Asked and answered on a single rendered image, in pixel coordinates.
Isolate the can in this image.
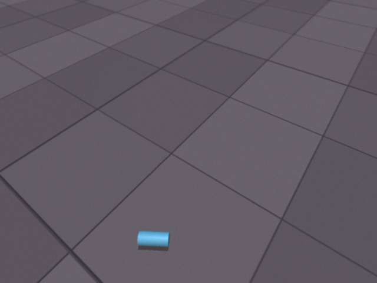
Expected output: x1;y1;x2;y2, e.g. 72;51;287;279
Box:
137;231;170;247

